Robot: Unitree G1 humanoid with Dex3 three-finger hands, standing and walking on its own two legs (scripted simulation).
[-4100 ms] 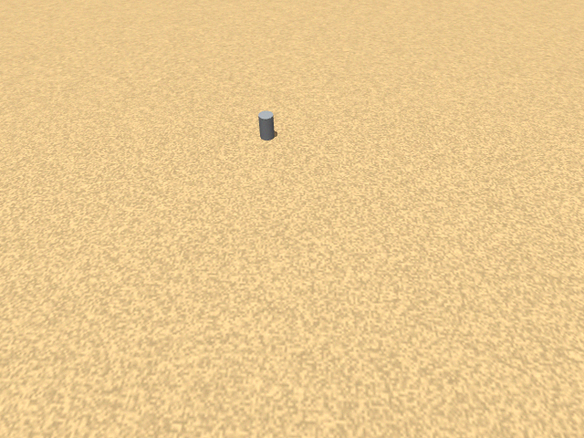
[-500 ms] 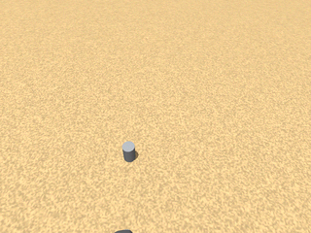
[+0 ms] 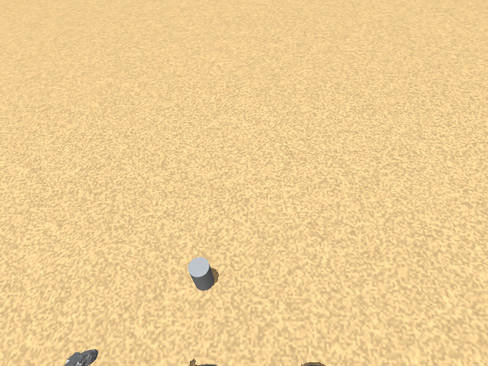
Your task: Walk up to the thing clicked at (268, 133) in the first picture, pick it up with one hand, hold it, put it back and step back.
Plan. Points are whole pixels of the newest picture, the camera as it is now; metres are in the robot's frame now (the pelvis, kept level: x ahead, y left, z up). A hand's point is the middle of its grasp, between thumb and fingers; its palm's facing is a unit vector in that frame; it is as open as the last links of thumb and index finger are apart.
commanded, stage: walk up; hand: left
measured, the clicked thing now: (201, 274) +0.56 +0.25 -0.69
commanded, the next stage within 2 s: stand in 1.90 s
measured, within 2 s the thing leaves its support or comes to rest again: neither
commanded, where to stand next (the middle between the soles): +0.23 +0.03 m, yaw +0 degrees
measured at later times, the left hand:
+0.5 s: hand (96, 345) +0.19 +0.32 -0.16, palm faces -0.06 -0.94 -0.35, open 7.4 cm
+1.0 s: hand (126, 300) +0.27 +0.28 -0.13, palm faces -0.04 -0.94 -0.33, open 7.4 cm
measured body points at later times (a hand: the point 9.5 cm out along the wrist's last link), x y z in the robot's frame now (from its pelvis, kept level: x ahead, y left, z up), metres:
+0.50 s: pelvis +0.13 +0.05 +0.00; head +0.16 +0.08 +0.45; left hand +0.19 +0.37 -0.13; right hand +0.20 -0.27 -0.09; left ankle +0.18 +0.16 -0.72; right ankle +0.17 -0.10 -0.69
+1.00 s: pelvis +0.16 +0.03 +0.01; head +0.17 +0.03 +0.46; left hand +0.27 +0.33 -0.11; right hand +0.23 -0.27 -0.12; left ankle +0.18 +0.16 -0.72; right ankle +0.20 -0.10 -0.72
